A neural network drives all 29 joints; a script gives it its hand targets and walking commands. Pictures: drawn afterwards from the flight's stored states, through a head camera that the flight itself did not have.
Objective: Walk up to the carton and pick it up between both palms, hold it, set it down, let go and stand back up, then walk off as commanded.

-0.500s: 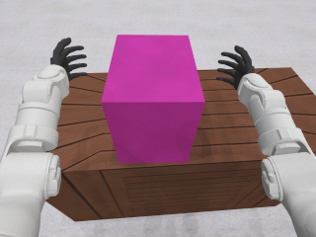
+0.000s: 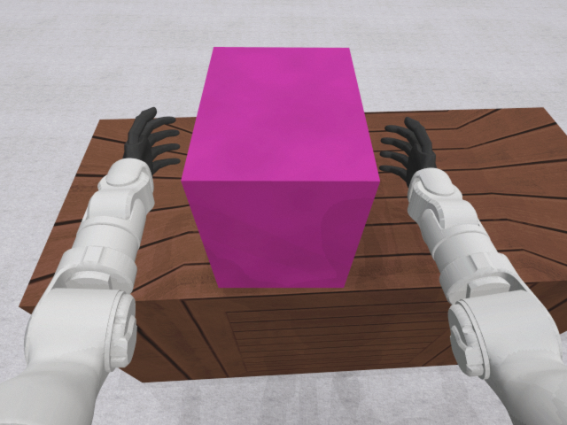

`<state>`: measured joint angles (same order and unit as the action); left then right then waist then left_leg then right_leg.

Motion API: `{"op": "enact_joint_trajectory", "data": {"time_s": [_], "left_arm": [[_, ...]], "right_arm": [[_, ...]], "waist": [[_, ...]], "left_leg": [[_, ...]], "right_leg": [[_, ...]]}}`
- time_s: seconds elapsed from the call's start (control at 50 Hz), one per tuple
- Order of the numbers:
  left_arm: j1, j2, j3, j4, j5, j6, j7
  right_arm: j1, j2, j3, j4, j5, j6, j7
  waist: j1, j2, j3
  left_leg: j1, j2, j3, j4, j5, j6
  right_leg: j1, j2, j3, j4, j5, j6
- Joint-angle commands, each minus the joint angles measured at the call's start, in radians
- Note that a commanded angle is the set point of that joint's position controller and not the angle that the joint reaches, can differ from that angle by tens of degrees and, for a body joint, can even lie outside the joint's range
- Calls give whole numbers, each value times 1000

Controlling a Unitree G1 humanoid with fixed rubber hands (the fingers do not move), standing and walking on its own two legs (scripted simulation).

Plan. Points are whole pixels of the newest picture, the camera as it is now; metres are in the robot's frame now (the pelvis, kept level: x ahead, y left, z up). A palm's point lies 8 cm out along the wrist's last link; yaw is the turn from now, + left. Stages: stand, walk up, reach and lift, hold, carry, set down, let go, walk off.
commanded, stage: reach and lift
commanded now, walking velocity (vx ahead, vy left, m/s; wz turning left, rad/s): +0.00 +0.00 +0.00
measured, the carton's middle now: (281, 172) +0.50 +0.04 +0.03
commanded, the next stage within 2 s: none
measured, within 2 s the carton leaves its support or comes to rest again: neither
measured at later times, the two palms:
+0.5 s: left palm (150, 189) +0.42 +0.23 +0.07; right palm (412, 185) +0.44 -0.17 +0.07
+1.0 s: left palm (177, 184) +0.43 +0.20 +0.07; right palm (386, 185) +0.44 -0.13 +0.07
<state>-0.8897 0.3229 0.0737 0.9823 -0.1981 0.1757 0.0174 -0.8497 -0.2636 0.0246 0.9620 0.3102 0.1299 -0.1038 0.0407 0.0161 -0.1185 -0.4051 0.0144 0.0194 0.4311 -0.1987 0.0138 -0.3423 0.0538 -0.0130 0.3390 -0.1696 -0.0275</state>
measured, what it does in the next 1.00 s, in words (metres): stands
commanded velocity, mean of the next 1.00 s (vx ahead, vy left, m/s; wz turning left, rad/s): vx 0.00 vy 0.00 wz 0.00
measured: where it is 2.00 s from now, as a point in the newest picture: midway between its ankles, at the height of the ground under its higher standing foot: outside the picture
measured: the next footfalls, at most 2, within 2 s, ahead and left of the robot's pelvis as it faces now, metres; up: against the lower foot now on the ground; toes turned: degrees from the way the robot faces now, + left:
none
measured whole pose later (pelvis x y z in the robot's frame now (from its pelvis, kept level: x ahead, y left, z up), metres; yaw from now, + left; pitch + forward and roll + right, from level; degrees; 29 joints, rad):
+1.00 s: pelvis -0.01 +0.00 -0.01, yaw +0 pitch +20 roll -1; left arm -1.00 0.19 0.11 1.35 -0.11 -0.24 0.06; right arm -0.96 -0.14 -0.11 1.25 0.17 -0.15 -0.11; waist 0.04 0.00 -0.23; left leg -0.66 0.01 0.01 0.52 -0.21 0.02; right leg -0.61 0.04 -0.03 0.46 -0.20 -0.02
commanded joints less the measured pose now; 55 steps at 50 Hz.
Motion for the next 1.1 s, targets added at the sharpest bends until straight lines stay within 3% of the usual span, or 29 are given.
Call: {"op": "enact_joint_trajectory", "data": {"time_s": [0.0,0.16,0.28,0.42,0.66,0.78,0.92,1.08], "left_arm": [[-554,211,34,-182,4,-127,12],[-564,165,-20,58,-21,-286,6],[-562,146,-65,187,-45,-392,-7],[-603,155,-86,179,-66,-449,6],[-599,113,-98,235,-87,-477,2],[-613,58,-65,230,-39,-488,5],[-616,27,43,189,88,-480,34],[-605,-59,93,130,168,-454,59]], "right_arm": [[-540,-162,-56,-198,-32,-101,-5],[-535,-143,-73,-26,-59,-190,-1],[-530,-146,-47,110,-31,-264,18],[-577,-181,-7,140,23,-318,41],[-601,-147,25,144,32,-330,53],[-608,-77,-17,129,-22,-334,40],[-595,-21,-130,103,-139,-333,3],[-571,61,-217,63,-236,-316,-15]], "waist": [[2,5,-663],[-21,11,-677],[-21,34,-677],[4,48,-740],[11,-22,-762],[6,-23,-759],[1,-8,-766],[-3,18,-744]], "left_leg": [[268,-4,-12,54,456,-72],[175,4,-13,88,372,-73],[167,7,-24,120,400,-86],[194,15,-29,160,484,-100],[93,13,-12,141,389,-65],[69,11,-7,129,370,-58],[66,8,5,110,389,-63],[148,11,6,106,475,-77]], "right_leg": [[202,-15,12,44,414,44],[117,-30,5,82,349,47],[29,-34,-5,120,320,49],[-55,-25,-9,138,312,44],[-28,-39,3,159,320,51],[-5,-45,8,156,317,56],[72,-46,12,144,354,60],[78,-38,-5,114,359,48]]}}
